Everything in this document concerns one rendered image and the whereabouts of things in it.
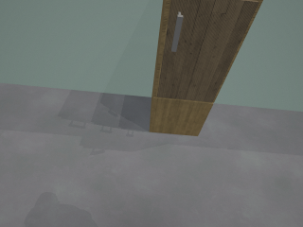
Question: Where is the handle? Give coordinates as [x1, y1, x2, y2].
[171, 11, 184, 52]

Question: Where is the cupboard door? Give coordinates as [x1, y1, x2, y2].
[157, 0, 259, 102]

